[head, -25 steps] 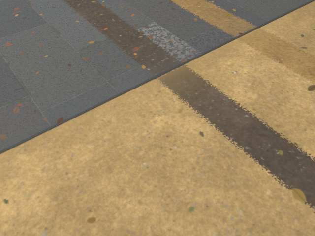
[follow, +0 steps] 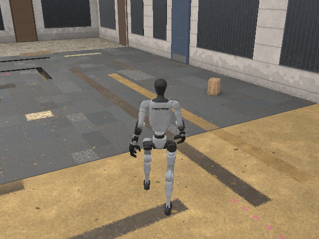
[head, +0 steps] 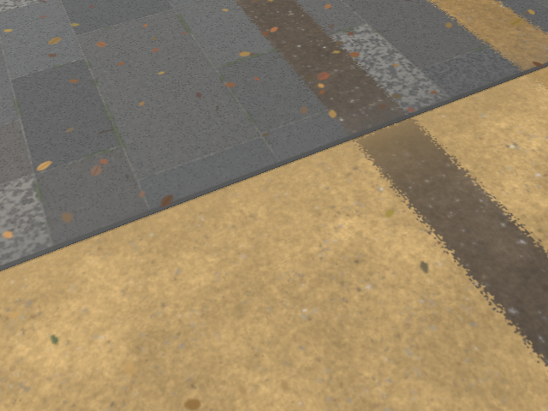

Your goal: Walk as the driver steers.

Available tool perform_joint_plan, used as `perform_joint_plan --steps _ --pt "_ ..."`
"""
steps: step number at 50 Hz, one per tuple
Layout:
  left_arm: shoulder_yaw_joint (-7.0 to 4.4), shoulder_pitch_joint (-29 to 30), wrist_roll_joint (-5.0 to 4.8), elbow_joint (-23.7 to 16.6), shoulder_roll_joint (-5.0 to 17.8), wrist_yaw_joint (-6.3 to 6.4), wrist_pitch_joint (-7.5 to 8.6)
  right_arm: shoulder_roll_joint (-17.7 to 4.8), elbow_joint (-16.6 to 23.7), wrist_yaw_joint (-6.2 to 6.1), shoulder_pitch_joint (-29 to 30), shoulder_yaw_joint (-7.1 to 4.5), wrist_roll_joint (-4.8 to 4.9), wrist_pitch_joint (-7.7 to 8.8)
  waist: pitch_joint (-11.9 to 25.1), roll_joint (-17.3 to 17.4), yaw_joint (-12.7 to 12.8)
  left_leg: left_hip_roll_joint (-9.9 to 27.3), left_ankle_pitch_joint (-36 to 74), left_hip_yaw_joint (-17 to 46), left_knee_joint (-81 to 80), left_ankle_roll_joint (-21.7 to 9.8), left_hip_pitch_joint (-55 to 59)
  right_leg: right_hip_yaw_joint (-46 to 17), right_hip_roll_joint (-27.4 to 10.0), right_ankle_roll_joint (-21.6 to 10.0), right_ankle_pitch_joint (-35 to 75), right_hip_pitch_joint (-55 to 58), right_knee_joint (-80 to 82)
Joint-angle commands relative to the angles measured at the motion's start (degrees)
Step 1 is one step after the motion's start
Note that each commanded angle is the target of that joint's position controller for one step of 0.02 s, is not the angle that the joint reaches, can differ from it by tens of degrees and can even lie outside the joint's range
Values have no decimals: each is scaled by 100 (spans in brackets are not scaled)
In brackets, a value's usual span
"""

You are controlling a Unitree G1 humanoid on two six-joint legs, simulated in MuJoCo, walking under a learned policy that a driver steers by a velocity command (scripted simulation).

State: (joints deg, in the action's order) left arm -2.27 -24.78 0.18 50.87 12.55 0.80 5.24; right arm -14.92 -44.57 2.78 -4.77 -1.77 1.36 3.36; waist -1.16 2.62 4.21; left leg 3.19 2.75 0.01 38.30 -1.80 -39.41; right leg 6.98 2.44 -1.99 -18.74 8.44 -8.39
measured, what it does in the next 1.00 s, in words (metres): walks ahead, turning left: left foot, then right foot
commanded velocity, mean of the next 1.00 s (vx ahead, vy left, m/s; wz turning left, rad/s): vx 0.46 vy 0.00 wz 0.56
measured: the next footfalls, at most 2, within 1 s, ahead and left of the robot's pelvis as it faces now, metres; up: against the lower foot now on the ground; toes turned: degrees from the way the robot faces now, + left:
left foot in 0.12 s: +0.26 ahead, +0.11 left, +0.00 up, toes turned +5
right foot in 0.60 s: +0.56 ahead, -0.04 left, +0.00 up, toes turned +24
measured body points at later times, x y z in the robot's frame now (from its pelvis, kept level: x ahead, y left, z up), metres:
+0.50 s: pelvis +0.29 +0.04 +0.01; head +0.33 +0.06 +0.46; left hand +0.46 +0.33 -0.07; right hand +0.42 -0.23 -0.10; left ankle +0.22 +0.10 -0.73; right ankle +0.52 -0.09 -0.69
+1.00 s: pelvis +0.54 +0.10 +0.00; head +0.57 +0.13 +0.45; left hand +0.41 +0.37 -0.12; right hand +0.86 +0.02 -0.07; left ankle +0.61 +0.29 -0.70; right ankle +0.53 -0.05 -0.73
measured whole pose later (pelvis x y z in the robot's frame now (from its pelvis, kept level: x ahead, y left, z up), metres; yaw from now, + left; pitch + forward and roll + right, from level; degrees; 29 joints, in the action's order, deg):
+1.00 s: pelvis +0.54 +0.10 +0.00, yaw +35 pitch +2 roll -2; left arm -4.1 -17.1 -0.9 46.5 17.2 1.2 3.7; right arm -16.7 -34.5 2.6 -5.1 -3.7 0.7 0.8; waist -3.8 2.1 4.8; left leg 3.4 -2.4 0.5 38.9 -0.3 -36.3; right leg 10.6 -0.7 0.7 -18.1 -1.3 -18.4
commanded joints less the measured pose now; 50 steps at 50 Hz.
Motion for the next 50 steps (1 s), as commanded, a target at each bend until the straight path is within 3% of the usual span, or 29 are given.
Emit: perform_joint_plan --steps 1,3,5,6,7,8,9,10,11,12,14,18,21,24,27,29,30,31,32,33,34,35,36,38,40,42,45,48,50 --pt "-231 -59 -50 -165 1036 46 13 -280 785 120 972 -29 19 129 -636 -648 -62 -190 -71 -295 -463 -234 180 -62 -1621 -534 3647 -477 -8" --pt "-280 78 -29 -226 1216 98 -79 -496 827 165 674 -139 20 112 -181 -891 -352 -516 -598 -584 -388 -483 692 108 -1692 -392 5883 -37 -876" --pt "-304 241 4 -322 1336 167 -214 -941 523 124 -751 -396 47 51 697 -956 -1112 -890 -741 -667 -515 -804 2504 273 -1573 -197 6872 -369 -2862" --pt "-272 265 27 -445 1335 191 -195 -1282 357 11 -1669 -559 34 -19 1177 -564 -1537 -439 -865 244 -645 -1059 4269 233 -1373 -7 5478 -1741 -4455" --pt "35 -478 174 -699 334 30 -38 -1787 391 -49 -1772 -633 7 -13 1909 1095 -796 1291 -1824 3576 -921 -2236 6458 -151 -152 367 -710 -4401 -6857" --pt "-23 37 -48 -757 789 -76 237 -1364 425 -97 -1947 -539 -26 1 2587 611 -1194 1603 -2828 5151 -2011 -2482 6700 -1443 91 257 -1337 -5072 -7710" --pt "-121 707 -283 -1015 1124 -111 366 -1115 392 -122 -1678 -479 -78 41 1522 383 -1212 1385 -2638 4219 -2235 -2051 5997 -1503 -278 106 -777 -5580 -7545" --pt "-92 955 -244 -1129 1106 -73 435 -976 492 -126 -1227 -434 -54 82 920 -206 -924 1128 -2049 3470 -2314 -1826 4942 -1432 -546 43 -240 -5370 -6988" --pt "-122 1013 -104 -1096 1082 -15 428 -861 603 -115 -830 -397 -73 110 540 -505 -641 878 -1312 2937 -2394 -1686 4023 -1359 -710 89 -38 -5003 -6503" --pt "-166 870 -15 -1087 1113 6 356 -758 704 -123 -609 -357 -149 127 423 -422 -396 675 -801 2551 -2523 -1652 3405 -1396 -844 136 92 -4564 -6281" --pt "-171 709 64 -1152 1012 8 203 -736 757 -140 -526 -362 -99 131 282 -223 -201 517 -351 2211 -2704 -1698 2731 -1288 -941 307 162 -4284 -5826" --pt "-81 1475 143 -1488 768 48 88 -990 666 -262 -863 -432 -55 115 15 -120 -402 137 -68 1555 -2717 -1487 1944 -1017 -814 599 1310 -4226 -4293" --pt "-12 2198 82 -1662 628 0 138 -1046 562 -320 -1236 -445 12 31 82 21 -753 -88 -545 1452 -2481 -1169 1923 -951 -467 613 2399 -3744 -2891" --pt "-56 2589 -32 -1806 796 -75 195 -1052 467 -341 -1539 -446 53 -35 152 165 -891 95 -910 1920 -2131 -1094 2435 -1106 -300 588 2371 -3638 -2316" --pt "-169 2505 -68 -1825 1040 -142 274 -1016 471 -369 -1577 -443 29 -96 244 363 -739 321 -920 2513 -1549 -970 3078 -1246 -232 376 1624 -3409 -1931" --pt "-302 1675 -41 -1653 1241 -104 324 -810 544 -353 -1447 -377 -7 -109 605 431 -266 52 -550 2420 -754 -713 2925 -1182 -358 24 1499 -2131 -1568" --pt "-392 833 66 -1596 1545 -47 339 -448 659 -321 -1427 -244 -81 -74 1371 -77 105 -270 -1065 1951 746 -490 2290 -1994 -1292 -390 1259 -672 -1707" --pt "-510 258 122 -1363 1950 -54 246 -157 801 -313 -2206 -133 68 -22 2143 -1943 -154 -1063 -3465 1077 2550 -88 256 -4503 -2585 -1351 88 1276 -1355" --pt "-423 256 -8 -1405 1459 -92 198 -732 710 -334 -2192 -219 118 -18 1868 -1657 -45 -581 -3572 1108 3433 9 -550 -5246 -2752 -1311 -1178 1174 -1036" --pt "-331 480 -20 -1463 1121 -66 155 -1067 762 -338 -1591 -320 87 -55 1095 -1069 117 -388 -3008 1041 3720 74 -779 -4382 -2482 -1040 -1095 526 -941" --pt "-282 764 24 -1483 1028 -59 112 -1030 842 -349 -1265 -329 16 -87 632 -674 38 -209 -2572 847 3670 130 -651 -3599 -2217 -873 -322 -158 -867" --pt "-241 942 41 -1436 918 -57 88 -951 927 -329 -1056 -342 -38 -87 273 -628 -60 -64 -2282 825 3429 160 -565 -3044 -1973 -828 333 -696 -727" --pt "-210 1031 77 -1401 847 -51 92 -840 962 -292 -1064 -350 -7 -108 139 -797 -200 87 -2120 781 3271 163 -323 -2590 -1797 -759 693 -1077 -572" --pt "-217 1088 32 -1303 804 -70 128 -596 976 -255 -1125 -312 45 -179 51 -946 -299 178 -2013 598 3039 191 -115 -1997 -1642 -792 1081 -1431 -305" --pt "-274 1059 6 -1176 949 -81 163 -479 1080 -243 -933 -278 0 -227 -39 -843 -316 249 -1814 561 2669 252 -235 -1626 -1711 -902 1516 -1509 -129" --pt "-326 1165 32 -1089 1108 -60 137 -443 1170 -235 -714 -262 -52 -239 -132 -742 -353 245 -1479 485 2071 343 -254 -1147 -1738 -933 2819 -1499 -205" --pt "-362 1305 -9 -992 1265 20 19 -350 1221 -134 -372 -219 -81 -183 -38 -753 -266 112 -458 98 818 324 379 -294 -1494 -717 3760 -1580 -430" --pt "-397 1169 -117 -852 1421 70 -70 -411 1357 8 -40 -258 -55 -185 90 -809 -181 -27 -182 -79 47 175 828 -45 -1565 -554 3846 -1305 -714" --pt "-450 1235 -215 -843 1552 89 -118 -610 1430 65 -89 -354 -79 -217 204 -855 -310 -164 -620 -177 -229 -22 1103 0 -1689 -459 4242 -1063 -1166"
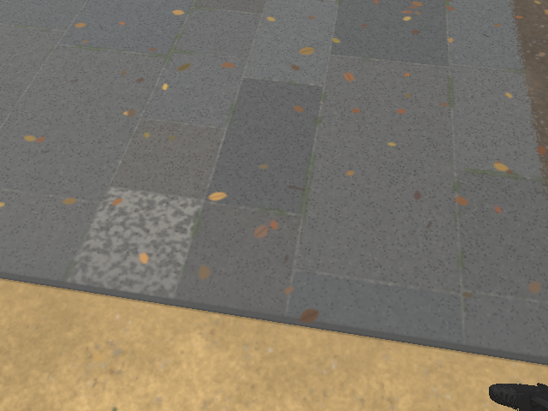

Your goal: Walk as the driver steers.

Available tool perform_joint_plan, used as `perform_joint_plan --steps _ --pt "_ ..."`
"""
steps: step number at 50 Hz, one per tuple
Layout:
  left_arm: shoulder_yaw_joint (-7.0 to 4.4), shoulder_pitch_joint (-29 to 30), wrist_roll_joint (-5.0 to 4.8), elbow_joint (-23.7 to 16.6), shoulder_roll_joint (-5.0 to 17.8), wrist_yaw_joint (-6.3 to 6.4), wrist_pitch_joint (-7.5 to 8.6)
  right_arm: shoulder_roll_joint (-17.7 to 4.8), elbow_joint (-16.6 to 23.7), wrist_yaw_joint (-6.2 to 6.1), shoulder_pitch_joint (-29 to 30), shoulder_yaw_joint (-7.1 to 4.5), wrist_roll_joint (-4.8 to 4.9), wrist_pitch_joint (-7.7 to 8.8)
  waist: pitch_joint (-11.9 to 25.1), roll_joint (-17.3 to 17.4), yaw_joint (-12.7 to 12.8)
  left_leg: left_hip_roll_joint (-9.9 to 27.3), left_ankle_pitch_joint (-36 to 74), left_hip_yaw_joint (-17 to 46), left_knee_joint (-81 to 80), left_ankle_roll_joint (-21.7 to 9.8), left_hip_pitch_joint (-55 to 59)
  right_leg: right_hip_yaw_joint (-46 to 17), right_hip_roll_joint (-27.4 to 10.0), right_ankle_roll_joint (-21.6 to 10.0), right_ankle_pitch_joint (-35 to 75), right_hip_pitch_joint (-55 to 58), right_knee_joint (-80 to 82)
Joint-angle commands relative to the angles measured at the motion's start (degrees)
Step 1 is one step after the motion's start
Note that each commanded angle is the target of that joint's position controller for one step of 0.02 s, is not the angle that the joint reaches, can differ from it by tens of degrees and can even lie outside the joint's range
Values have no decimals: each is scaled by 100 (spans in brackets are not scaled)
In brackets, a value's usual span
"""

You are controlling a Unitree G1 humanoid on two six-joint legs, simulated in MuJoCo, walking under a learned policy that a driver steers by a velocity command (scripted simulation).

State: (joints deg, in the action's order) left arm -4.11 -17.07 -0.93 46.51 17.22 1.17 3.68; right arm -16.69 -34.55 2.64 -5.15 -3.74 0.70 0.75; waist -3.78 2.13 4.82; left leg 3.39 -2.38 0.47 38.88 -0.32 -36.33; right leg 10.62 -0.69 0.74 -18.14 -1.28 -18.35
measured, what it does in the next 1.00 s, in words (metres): walks ahead, turning right: left foot, then right foot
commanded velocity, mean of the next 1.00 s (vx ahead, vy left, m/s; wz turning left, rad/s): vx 0.05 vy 0.00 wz -0.15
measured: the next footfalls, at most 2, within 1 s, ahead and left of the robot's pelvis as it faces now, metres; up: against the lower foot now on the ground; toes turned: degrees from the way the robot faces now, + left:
left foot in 0.06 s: +0.21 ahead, +0.11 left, +0.00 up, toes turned +3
right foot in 0.50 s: +0.17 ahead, -0.12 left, +0.00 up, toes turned +1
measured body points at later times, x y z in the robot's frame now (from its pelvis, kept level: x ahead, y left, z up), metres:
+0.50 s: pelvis +0.12 +0.01 -0.01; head +0.13 +0.00 +0.44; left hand +0.21 +0.29 -0.12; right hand +0.30 -0.23 -0.11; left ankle +0.17 +0.11 -0.74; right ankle +0.13 -0.12 -0.74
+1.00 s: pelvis +0.13 +0.03 +0.01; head +0.16 +0.05 +0.45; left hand +0.34 +0.29 -0.10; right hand +0.20 -0.27 -0.08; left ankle +0.15 +0.13 -0.74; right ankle +0.07 -0.11 -0.65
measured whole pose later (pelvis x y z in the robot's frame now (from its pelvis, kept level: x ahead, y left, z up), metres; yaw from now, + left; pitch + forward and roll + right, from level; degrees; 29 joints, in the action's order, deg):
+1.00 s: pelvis +0.13 +0.03 +0.01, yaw -16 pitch +2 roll +0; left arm -6.1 -11.0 -1.1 39.6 20.4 2.1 -3.0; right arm -14.2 -40.5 -1.5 -9.2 -3.7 -1.0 0.1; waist -1.6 -3.0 0.1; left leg -0.4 -13.4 -2.0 25.1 -2.0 -13.5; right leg -6.2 2.3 4.7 -24.6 -30.6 -64.9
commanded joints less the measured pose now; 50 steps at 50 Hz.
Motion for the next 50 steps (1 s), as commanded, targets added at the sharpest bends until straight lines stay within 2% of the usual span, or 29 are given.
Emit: perform_joint_plan --steps 1,3,4,5,6,7,8,10,13,15,17,20,24,25,26,27,28,29,30,32,36,39,41,42,43,44,45,47,50 --pt "-296 526 -157 -423 1146 66 15 -561 399 84 -274 -228 -36 27 597 -820 -522 -329 -309 -324 -449 -295 1123 -319 -1372 -665 4579 -40 -603" --pt "-228 418 -135 -451 912 56 -13 -1029 104 -32 -1439 -483 -52 12 1164 -319 -1100 -617 739 -274 -1245 -685 2860 -52 -877 -271 3959 -654 -2597" --pt "-24 66 267 -630 292 4 -17 -1544 158 -193 -1595 -549 -38 -19 1617 1178 -790 768 3441 1533 -845 -1195 4354 -42 -330 78 -590 -2334 -4521" --pt "74 -473 238 -725 379 -76 13 -1796 512 -169 -1218 -499 -160 38 2765 1554 -485 2048 3171 4078 -1205 -2610 5375 -1109 452 301 -2569 -3619 -6272" --pt "-46 19 87 -677 909 -116 7 -1320 593 -118 -1105 -415 -131 43 2792 503 -893 1694 2065 3606 -1583 -2343 5009 -1714 125 229 -1850 -3823 -6361" --pt "-36 449 14 -810 911 -95 -21 -1109 550 -120 -840 -339 -60 61 2079 303 -806 1378 1414 2967 -1678 -2008 4376 -1619 -21 158 -1333 -3957 -6059" --pt "-19 448 64 -688 805 -16 -91 -868 509 -154 -583 -258 1 45 1603 -174 -613 1153 1166 2426 -1712 -1680 3658 -1558 -299 192 -987 -3862 -5655" --pt "-33 316 94 -594 829 35 -251 -656 467 -196 -297 -145 -90 27 1313 85 -357 909 1449 1865 -1881 -1535 2433 -1464 -438 241 -716 -3007 -5148" --pt "75 45 112 -428 448 69 -330 -451 231 -231 -168 -50 -227 116 1392 235 -225 686 2003 1109 -1953 -1497 1865 -1332 -441 355 -445 -2225 -4183" --pt "157 171 111 -392 249 68 -357 -379 63 -260 -136 -21 -256 123 1368 324 -318 610 1446 818 -2036 -1397 1763 -1319 -494 369 -85 -1825 -3347" --pt "136 381 64 -419 369 60 -404 -478 -75 -277 -160 -40 -300 91 1207 424 -459 698 259 862 -2219 -1386 1677 -1286 -475 337 144 -1622 -2918" --pt "56 673 30 -570 613 63 -460 -703 -187 -322 -130 -102 -244 -5 751 453 -567 899 -1092 1142 -2334 -1376 1754 -1178 -363 220 -158 -1843 -2624" --pt "45 408 94 -540 489 -5 -440 -693 -308 -431 -160 -126 -61 -115 657 287 -383 895 -803 1015 -1834 -1073 2101 -933 -165 -108 346 -1541 -1481" --pt "17 386 138 -583 618 -25 -437 -627 -372 -454 -318 -129 -27 -121 590 55 -389 711 -676 790 -1473 -793 2078 -1243 -310 -293 1018 -1442 -999" --pt "-95 399 168 -648 1096 3 -433 -477 -295 -473 -503 -118 -120 -93 665 -920 -659 113 -877 175 -633 -397 1800 -2173 -971 -637 2130 -1296 -741" --pt "-185 429 82 -645 1241 -2 -443 -359 -172 -488 -94 -112 -189 -69 431 -1666 -517 -652 -1376 -478 -63 9 1224 -3117 -1414 -1210 1917 -1345 -280" --pt "-161 319 145 -692 1112 8 -415 -374 -60 -496 321 -123 -192 -62 371 -1810 -248 -816 -2192 -226 565 70 744 -3660 -1693 -1520 2057 -1128 -7" --pt "-155 139 230 -688 1027 31 -345 -422 -21 -487 469 -173 -136 -80 490 -1721 -96 -816 -2990 94 1548 97 331 -3865 -1847 -1699 2469 -812 48" --pt "-165 217 210 -730 1032 42 -281 -418 -114 -472 269 -209 -90 -121 597 -1341 -214 -746 -3111 289 2136 139 177 -3648 -1740 -1655 2909 -658 -106" --pt "-198 604 35 -835 987 88 -274 -366 -168 -470 88 -199 -80 -144 754 -917 -439 -547 -2664 419 1836 226 124 -3171 -1402 -1298 3347 -423 -401" --pt "-271 592 -18 -905 1003 160 -525 -145 -139 -393 188 -101 3 -50 1082 -1133 -331 -697 -2069 234 475 395 951 -3037 -1047 -1138 3509 -408 -623" --pt "-310 717 -57 -1017 1044 136 -609 -318 -204 -299 -92 -151 48 -16 1080 -1340 -397 -769 -1671 192 -611 343 1641 -3382 -963 -1110 2957 -664 -609" --pt "-277 863 -120 -1100 922 141 -622 -463 -346 -289 -497 -239 6 6 1036 -1184 -609 -628 -625 137 -1868 175 2578 -3375 -642 -788 1834 -1180 -815" --pt "-209 651 -38 -1100 668 134 -616 -809 -330 -333 -670 -335 -76 -9 1147 -485 -527 287 -375 912 -2022 -149 3348 -3028 -261 -477 496 -1934 -1567" --pt "-144 448 0 -1245 393 103 -550 -1360 -293 -346 -552 -443 -232 -77 941 1312 -280 1610 753 2511 -2172 -1053 3492 -2004 703 -89 -1550 -3229 -2654" --pt "-291 440 79 -1179 889 107 -480 -1085 -185 -336 -496 -369 -356 -17 919 1028 -429 2119 911 2905 -2239 -1639 3119 -2077 342 142 -1950 -3341 -4058" --pt "-406 405 4 -1059 1163 93 -491 -764 -112 -353 -184 -265 -330 33 745 533 -305 1818 746 2348 -2218 -1554 2877 -2095 235 185 -1582 -3327 -4661" --pt "-418 269 12 -879 1019 139 -615 -533 -64 -395 223 -198 -149 68 506 393 -215 1205 361 1419 -2164 -1142 2815 -1958 128 348 -855 -3479 -5036" --pt "-317 585 -49 -1095 702 90 -645 -529 -159 -507 -52 -171 -160 10 466 554 -430 1000 797 750 -2202 -1226 2950 -1594 80 549 -368 -3562 -4940"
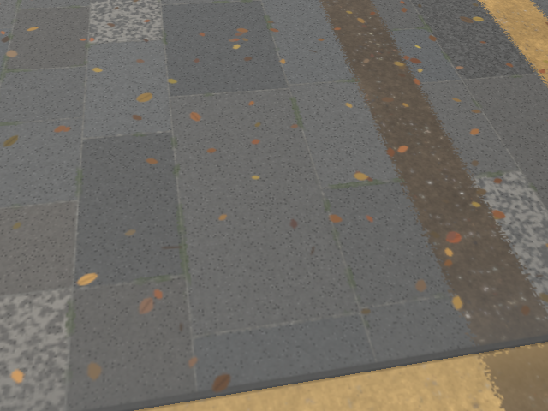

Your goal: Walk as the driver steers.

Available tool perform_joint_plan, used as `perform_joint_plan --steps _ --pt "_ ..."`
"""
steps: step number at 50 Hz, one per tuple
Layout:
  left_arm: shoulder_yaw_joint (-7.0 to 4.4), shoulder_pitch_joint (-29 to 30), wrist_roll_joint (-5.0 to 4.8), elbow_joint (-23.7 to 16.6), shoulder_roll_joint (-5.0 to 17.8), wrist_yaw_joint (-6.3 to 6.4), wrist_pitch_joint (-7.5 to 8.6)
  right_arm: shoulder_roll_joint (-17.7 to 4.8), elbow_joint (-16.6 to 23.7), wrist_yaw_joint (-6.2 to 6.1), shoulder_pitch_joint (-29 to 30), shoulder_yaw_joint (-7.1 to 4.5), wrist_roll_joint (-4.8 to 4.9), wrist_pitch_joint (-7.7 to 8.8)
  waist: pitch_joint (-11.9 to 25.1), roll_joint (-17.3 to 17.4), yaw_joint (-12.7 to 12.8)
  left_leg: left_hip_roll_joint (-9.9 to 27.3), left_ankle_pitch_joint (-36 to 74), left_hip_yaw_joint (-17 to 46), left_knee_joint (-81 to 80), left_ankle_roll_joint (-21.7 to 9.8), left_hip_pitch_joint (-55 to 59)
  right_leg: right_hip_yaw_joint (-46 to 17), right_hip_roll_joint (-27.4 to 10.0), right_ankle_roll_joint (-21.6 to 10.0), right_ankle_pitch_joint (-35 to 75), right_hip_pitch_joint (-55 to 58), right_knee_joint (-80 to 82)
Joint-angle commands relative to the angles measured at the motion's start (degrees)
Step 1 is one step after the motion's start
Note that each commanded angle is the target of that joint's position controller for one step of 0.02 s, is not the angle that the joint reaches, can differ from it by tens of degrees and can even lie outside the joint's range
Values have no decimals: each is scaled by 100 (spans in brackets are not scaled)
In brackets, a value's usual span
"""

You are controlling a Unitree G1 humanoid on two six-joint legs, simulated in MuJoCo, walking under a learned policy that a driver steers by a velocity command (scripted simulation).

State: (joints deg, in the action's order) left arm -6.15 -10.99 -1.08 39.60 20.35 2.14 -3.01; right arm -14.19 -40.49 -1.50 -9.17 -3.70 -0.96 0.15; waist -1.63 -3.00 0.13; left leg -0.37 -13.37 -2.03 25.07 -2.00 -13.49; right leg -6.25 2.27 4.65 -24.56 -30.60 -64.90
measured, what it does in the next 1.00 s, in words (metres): steps on the spot, turning right: right foot, then left foot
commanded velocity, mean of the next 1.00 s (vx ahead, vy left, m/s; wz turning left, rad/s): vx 0.06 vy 0.00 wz -0.35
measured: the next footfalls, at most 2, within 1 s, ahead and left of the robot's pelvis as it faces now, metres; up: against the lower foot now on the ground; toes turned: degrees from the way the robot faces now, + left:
right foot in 0.28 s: +0.02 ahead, -0.16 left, +0.00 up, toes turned -13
left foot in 0.72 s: +0.09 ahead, +0.07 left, +0.00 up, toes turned -20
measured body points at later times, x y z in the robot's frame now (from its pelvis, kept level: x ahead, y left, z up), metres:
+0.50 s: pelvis -0.01 -0.06 +0.00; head +0.03 -0.10 +0.45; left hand +0.23 +0.17 -0.07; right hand +0.05 -0.38 -0.12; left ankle +0.03 +0.10 -0.66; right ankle -0.02 -0.15 -0.74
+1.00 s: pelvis +0.05 -0.07 -0.01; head +0.05 -0.08 +0.44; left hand +0.26 +0.14 -0.10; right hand +0.02 -0.36 -0.13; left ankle +0.05 +0.08 -0.74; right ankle +0.01 -0.16 -0.74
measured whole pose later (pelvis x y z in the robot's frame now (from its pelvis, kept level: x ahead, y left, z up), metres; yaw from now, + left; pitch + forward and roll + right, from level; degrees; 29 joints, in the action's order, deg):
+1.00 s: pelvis +0.05 -0.07 -0.01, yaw -19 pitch +1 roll +0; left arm -3.3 -13.3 -0.9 41.2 16.3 -1.4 2.8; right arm -15.9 -45.2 -0.8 -18.0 -2.9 1.4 0.5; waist 0.4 0.7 -0.8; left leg 2.4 -19.1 1.8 27.8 1.0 -9.7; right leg 1.7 1.4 -3.0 -17.4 -13.4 -28.9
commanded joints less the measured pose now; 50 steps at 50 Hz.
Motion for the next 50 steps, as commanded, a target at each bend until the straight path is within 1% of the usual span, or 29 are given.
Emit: perform_joint_plan --steps 1,3,6,10,13,14,15,16,17,18,19,20,21,23,27,30,33,35,36,37,38,39,40,42,43,45,48,49,50 --pt "-76 148 -47 -506 317 -24 34 -810 396 -127 196 -188 -5 43 287 1092 -76 1439 1953 949 -827 -1117 902 156 -277 204 325 -725 -16" --pt "-17 337 -22 -651 226 -70 41 -930 336 -155 7 -231 -3 -2 409 1102 -210 1599 2027 886 -809 -1194 1237 241 -421 254 306 -675 514" --pt "56 419 15 -785 136 -165 36 -1152 335 -106 70 -311 32 -41 479 1160 -251 1721 2078 599 -803 -1210 1105 503 -566 177 221 -114 1276" --pt "29 332 -3 -878 221 -256 -14 -1313 298 4 112 -374 130 -55 495 1254 -202 1842 2304 330 -610 -1113 918 864 -482 -67 264 593 2186" --pt "-35 -51 -6 -818 229 -325 -59 -1304 239 40 212 -381 303 -38 550 1157 94 1759 2041 5 59 -674 717 1079 -283 -471 1169 1483 3668" --pt "-121 -297 19 -745 419 -277 -57 -1104 98 62 -110 -331 285 -17 639 761 134 1516 1477 -315 655 -287 273 873 -218 -674 1902 2220 4207" --pt "-285 -556 15 -799 1029 -180 -27 -785 174 86 -176 -232 44 -6 735 -630 91 931 -389 -822 2227 279 -1117 -727 -1329 -1120 3871 3294 4399" --pt "-310 -468 187 -962 1419 -190 86 -688 539 35 243 -165 -103 2 790 -1519 161 117 -2619 -372 3524 625 -2493 -2467 -2564 -2374 4808 3271 4355" --pt "-223 -532 254 -942 1051 -248 221 -981 534 -2 561 -257 -22 -16 1020 -710 471 193 -2565 388 4319 610 -2527 -2205 -2441 -2574 4327 3076 4502" --pt "-148 -296 228 -876 913 -245 309 -1030 518 -11 556 -283 95 -39 776 -595 262 283 -2048 535 4428 517 -2538 -1667 -2088 -2253 3856 2796 4531" --pt "-127 20 128 -883 792 -211 329 -1032 386 -52 400 -308 89 -59 635 -329 85 346 -1549 590 4236 498 -2521 -1329 -1727 -1919 3309 2625 4531" --pt "-53 286 45 -913 622 -177 313 -1105 315 -81 284 -330 46 -86 578 -372 -29 361 -1191 583 4100 536 -2460 -1122 -1598 -1761 3328 2496 4524" --pt "4 375 59 -937 545 -141 303 -1077 236 -68 155 -329 31 -93 652 -467 -99 284 -910 503 4198 592 -2155 -940 -1470 -1736 3577 2291 4525" --pt "61 380 132 -917 455 -105 302 -963 148 -39 -6 -294 81 -92 808 -451 -130 216 -607 446 4046 673 -1883 -758 -1368 -1756 3708 2267 4523" --pt "89 280 151 -787 446 -64 286 -749 197 -22 234 -174 99 -104 697 -518 38 279 -507 462 2767 721 -1583 -799 -1319 -1739 3104 2336 4512" --pt "98 292 181 -713 492 -104 258 -760 217 19 292 -146 115 -92 532 -579 141 272 -719 417 2031 669 -1073 -966 -1347 -1808 2521 2031 4507" --pt "158 326 161 -604 404 -163 248 -765 210 51 230 -137 142 -50 419 -563 138 213 -766 362 1315 578 -633 -1193 -1351 -1807 2408 1880 4382" --pt "249 442 95 -521 213 -172 252 -619 109 97 -45 -89 99 18 420 -377 -139 161 302 269 -74 440 137 -1119 -1153 -1552 2409 1676 4166" --pt "305 233 133 -441 61 -173 294 -705 103 101 -118 -76 11 59 530 -150 -115 388 1144 560 -403 336 693 -1054 -963 -1255 2121 1489 4090" --pt "346 -26 262 -388 -62 -185 341 -1036 123 76 -299 -118 -44 71 797 521 62 1012 1972 1107 -306 101 1185 -635 -508 -923 1052 1234 3634" --pt "355 -224 249 -386 -198 -188 359 -1114 -41 95 -161 -138 11 63 801 1403 367 1144 384 1333 -316 -359 666 73 -10 -671 190 1337 3547" --pt "311 111 248 -386 87 -174 362 -1017 52 114 -111 -144 98 59 543 1428 45 1121 -1372 1610 -723 -582 336 385 119 -525 -57 1279 3094" --pt "243 405 168 -458 194 -167 376 -1064 4 99 -259 -148 80 64 199 1493 -126 1292 -2465 1983 -1092 -689 238 622 185 -497 -154 891 2666" --pt "207 546 69 -522 161 -167 421 -1208 -69 42 -460 -175 112 117 -392 1644 -220 1715 -2797 2591 -1464 -948 63 612 -31 -553 -259 395 2225" --pt "202 573 29 -536 116 -200 470 -1207 -104 10 -593 -174 132 152 -429 1621 -262 1812 -2575 2659 -1482 -997 228 506 -169 -623 -458 171 2037" --pt "230 498 -29 -508 -35 -285 593 -1196 -111 -1 -615 -174 213 162 -375 1414 -233 1704 -2165 2396 -1469 -955 427 553 -261 -766 -626 211 2392" --pt "201 -96 27 -146 -151 -379 702 -1170 -19 42 -243 -164 304 104 -49 1195 136 1140 -1186 1414 -1054 -725 -247 1052 62 -813 1033 2006 3894" --pt "160 -449 41 10 -102 -380 690 -1035 -12 60 -271 -125 265 112 137 1065 257 1016 -991 1223 -722 -621 -553 1028 93 -787 1182 2664 3928" --pt "111 -939 9 124 12 -356 682 -752 48 92 -160 -28 215 153 294 763 465 809 -881 951 -58 -406 -1013 567 -243 -877 994 3310 4063"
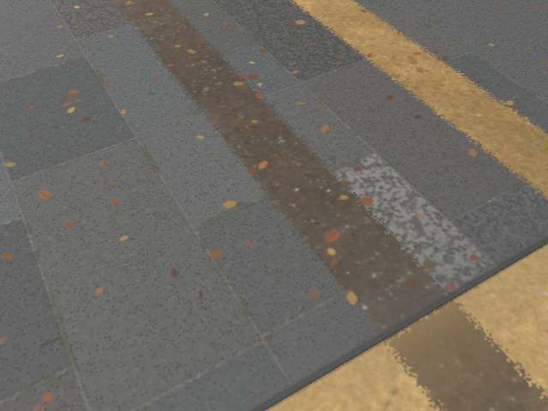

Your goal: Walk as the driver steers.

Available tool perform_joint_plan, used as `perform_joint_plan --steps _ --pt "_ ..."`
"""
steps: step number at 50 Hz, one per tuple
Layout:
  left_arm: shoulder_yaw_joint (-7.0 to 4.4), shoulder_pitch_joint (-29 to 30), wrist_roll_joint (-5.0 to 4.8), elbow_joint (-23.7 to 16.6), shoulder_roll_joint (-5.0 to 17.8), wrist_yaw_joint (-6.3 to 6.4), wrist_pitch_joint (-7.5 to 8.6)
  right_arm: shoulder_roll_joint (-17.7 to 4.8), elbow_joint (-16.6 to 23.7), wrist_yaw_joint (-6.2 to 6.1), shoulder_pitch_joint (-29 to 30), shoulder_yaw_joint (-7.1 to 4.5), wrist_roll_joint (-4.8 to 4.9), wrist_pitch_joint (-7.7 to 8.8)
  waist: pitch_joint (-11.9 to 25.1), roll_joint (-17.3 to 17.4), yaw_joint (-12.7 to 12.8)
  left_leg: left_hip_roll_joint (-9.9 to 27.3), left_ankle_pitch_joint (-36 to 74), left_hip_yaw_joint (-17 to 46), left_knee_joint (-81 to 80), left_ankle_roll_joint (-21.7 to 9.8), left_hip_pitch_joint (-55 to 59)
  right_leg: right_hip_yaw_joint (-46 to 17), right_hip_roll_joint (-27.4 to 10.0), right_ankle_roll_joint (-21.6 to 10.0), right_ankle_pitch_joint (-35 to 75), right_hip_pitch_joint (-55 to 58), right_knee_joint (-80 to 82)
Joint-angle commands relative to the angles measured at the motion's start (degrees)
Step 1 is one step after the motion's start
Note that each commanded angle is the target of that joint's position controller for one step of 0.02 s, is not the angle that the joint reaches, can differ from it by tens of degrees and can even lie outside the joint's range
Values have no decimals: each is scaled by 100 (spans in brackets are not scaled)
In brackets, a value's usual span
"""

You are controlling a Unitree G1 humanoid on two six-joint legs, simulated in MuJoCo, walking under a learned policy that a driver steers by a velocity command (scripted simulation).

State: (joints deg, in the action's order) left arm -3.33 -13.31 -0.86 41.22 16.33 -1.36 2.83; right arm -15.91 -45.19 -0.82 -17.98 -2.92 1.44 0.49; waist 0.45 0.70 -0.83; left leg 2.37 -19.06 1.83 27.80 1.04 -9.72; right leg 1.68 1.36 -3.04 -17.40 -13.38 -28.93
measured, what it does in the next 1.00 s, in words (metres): walks ahead, turning left: left foot, then right foot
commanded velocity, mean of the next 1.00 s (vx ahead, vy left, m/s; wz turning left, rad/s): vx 0.46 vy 0.00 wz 0.24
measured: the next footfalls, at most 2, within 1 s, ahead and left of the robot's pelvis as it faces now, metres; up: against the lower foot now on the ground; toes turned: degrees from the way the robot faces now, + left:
left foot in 0.46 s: +0.39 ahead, +0.12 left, +0.00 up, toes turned +1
right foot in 0.94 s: +0.67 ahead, -0.06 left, +0.00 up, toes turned +19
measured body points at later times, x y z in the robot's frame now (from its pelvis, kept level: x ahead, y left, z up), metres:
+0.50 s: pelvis +0.24 +0.04 -0.02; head +0.28 +0.04 +0.43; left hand +0.21 +0.32 -0.15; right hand +0.48 -0.20 -0.09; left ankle +0.35 +0.12 -0.74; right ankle +0.01 -0.10 -0.68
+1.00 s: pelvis +0.52 +0.02 -0.01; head +0.54 +0.03 +0.44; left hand +0.68 +0.32 -0.07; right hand +0.63 -0.25 -0.13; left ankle +0.36 +0.12 -0.70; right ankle +0.64 -0.07 -0.74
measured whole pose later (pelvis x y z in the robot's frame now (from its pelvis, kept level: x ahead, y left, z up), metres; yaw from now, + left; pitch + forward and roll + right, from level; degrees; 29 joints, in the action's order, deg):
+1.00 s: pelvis +0.52 +0.02 -0.01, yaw +17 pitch +2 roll -1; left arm -1.9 -4.0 0.3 36.1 15.3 -0.6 7.0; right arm -17.7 -43.9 -0.7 -22.1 -3.6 1.7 1.7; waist -0.6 1.4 -4.3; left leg -4.9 -28.6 11.4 49.4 -2.7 -12.6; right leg -1.5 1.9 -0.4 -7.8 -24.7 -30.4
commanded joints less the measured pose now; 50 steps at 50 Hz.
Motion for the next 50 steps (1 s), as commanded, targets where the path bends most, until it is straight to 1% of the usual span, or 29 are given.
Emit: perform_joint_plan --steps 1,2,3,4,5,8,10,13,17,19,20,22,23,24,25,26,27,28,29,31,35,39,42,44,46,47,48,49,50 --pt "-286 -1244 25 7 912 52 101 -129 736 56 906 28 -95 201 212 -956 694 -143 -368 -194 1478 -261 -2490 -2124 -1283 -585 -577 2303 1139" --pt "-381 -1525 49 12 1286 1 152 -436 978 21 1140 -40 10 312 -1 -1595 833 -340 -1316 -35 2784 -177 -3485 -3959 -2242 -1385 -1209 2248 1797" --pt "-267 -1299 55 -4 965 8 227 -719 938 36 1047 -142 100 389 -377 -1022 633 -9 -1175 294 3564 -267 -4056 -3948 -2340 -1515 -1418 2182 1832" --pt "-199 -1143 65 -48 754 22 282 -731 849 82 957 -146 116 443 -527 -791 524 173 -601 351 3752 -393 -4242 -3407 -2087 -1339 -1257 2165 1825" --pt "-178 -992 88 -74 724 26 300 -675 781 114 937 -143 55 489 -525 -598 447 297 -133 285 3699 -450 -4276 -2929 -1876 -1164 -805 2120 1875" --pt "-106 -887 84 -67 608 59 233 -489 761 254 1068 -109 -47 507 -460 -593 347 430 695 29 3139 -310 -3859 -1753 -1435 -890 1420 1782 1972" --pt "-97 -979 40 -2 620 104 189 -314 855 306 1344 -37 -76 482 -444 -504 404 346 1114 -172 2467 -121 -3619 -1223 -1256 -866 2079 1580 2018" --pt "-115 -1150 45 116 779 176 152 -117 1065 366 1995 76 -45 503 -593 -530 582 115 1943 -395 1144 -16 -2938 -776 -1087 -780 2052 1087 2159" --pt "-157 -1360 -32 331 915 189 150 -309 1222 442 2372 42 12 528 -766 -609 539 -34 2224 -306 387 -212 -2546 -774 -1419 -728 2094 1294 2161" --pt "-191 -1260 -39 384 986 204 118 -464 1204 462 2220 -14 0 541 -598 -641 324 -122 1985 -332 214 -428 -2340 -620 -1538 -591 3077 1736 1805" --pt "-221 -1218 -13 389 1061 219 96 -583 1138 447 1983 -65 -16 523 -327 -734 183 -267 1800 -452 264 -549 -1955 -498 -1534 -513 4075 1920 1434" --pt "-212 -1132 58 364 1034 272 3 -923 732 358 581 -270 -12 438 634 -706 -553 -605 1711 -696 250 -873 -51 -58 -1221 -238 5554 1646 -405" --pt "-140 -1231 193 213 877 328 -4 -1230 567 285 -322 -361 -21 376 1302 -162 -832 197 1642 445 522 -1155 1746 59 -1042 -55 3947 278 -2094" --pt "112 -2060 206 79 6 221 111 -1714 511 335 -508 -431 -45 403 2140 1563 -185 1666 -27 3804 -245 -2278 3484 -199 154 353 -950 -1942 -4285" --pt "18 -1560 43 118 570 157 286 -1115 518 328 -452 -309 -5 395 2104 1059 -520 1640 -979 4671 -1139 -2199 3400 -978 64 290 -1363 -2617 -4926" --pt "-64 -838 -159 -122 850 113 392 -976 566 289 -43 -265 -43 398 1040 778 -495 1487 -687 3774 -1256 -1935 2571 -894 -193 230 -894 -3047 -4952" --pt "-26 -500 -119 -216 815 138 472 -919 634 270 286 -248 -72 407 604 125 -322 1253 -7 3118 -1317 -1797 1700 -821 -449 177 -412 -2853 -4616" --pt "-46 -353 4 -236 782 173 498 -840 684 268 525 -227 -115 419 272 -107 -117 1030 741 2616 -1385 -1741 943 -765 -612 207 -144 -2619 -4199" --pt "-69 -445 77 -248 775 182 468 -747 731 255 642 -195 -193 438 242 26 98 851 1166 2322 -1505 -1717 475 -816 -745 225 48 -2244 -3960" --pt "-56 -551 148 -282 661 191 366 -701 760 229 708 -200 -134 453 176 223 266 710 1476 2049 -1726 -1823 -34 -753 -797 368 105 -2009 -3581" --pt "17 193 211 -572 472 242 261 -912 635 116 399 -263 -70 466 -209 184 91 483 1509 1536 -1904 -1752 -720 -602 -741 649 1008 -2129 -2264" --pt "85 1113 143 -779 323 168 356 -1061 503 30 -38 -306 8 364 -196 237 -289 254 1286 1351 -1630 -1418 -800 -528 -357 744 2242 -1555 -685" --pt "37 1477 50 -906 470 92 415 -1043 421 0 -322 -303 54 281 -149 307 -391 402 970 1768 -1235 -1355 -370 -671 -222 712 2135 -1394 -158" --pt "-36 1438 28 -927 619 55 456 -1026 421 -17 -345 -305 33 231 -74 444 -292 512 957 2132 -850 -1254 4 -749 -171 595 1660 -1204 100" --pt "-136 861 12 -796 749 68 497 -932 463 -14 -226 -286 10 182 101 602 59 409 1178 2240 -315 -1077 1 -620 -167 343 1314 -381 436" --pt "-225 271 76 -714 940 112 524 -677 509 11 -234 -196 -27 194 568 476 351 112 1238 1993 548 -886 -273 -820 -507 76 1214 673 474" --pt "-313 -635 134 -640 1285 170 501 -252 630 28 -358 -52 -158 221 1450 -396 627 -321 -31 1359 2290 -633 -1076 -1910 -1644 -306 1020 2184 353" --pt "-393 -921 159 -407 1558 114 408 -220 838 29 -975 -8 71 278 1834 -2281 285 -790 -1586 755 3877 -386 -3029 -4568 -2679 -1151 -543 3396 962" --pt "-273 -669 98 -540 958 81 384 -835 669 -5 -818 -137 138 259 1209 -1314 412 -336 -1216 909 4524 -280 -3571 -4491 -2541 -1006 -1329 2950 1199"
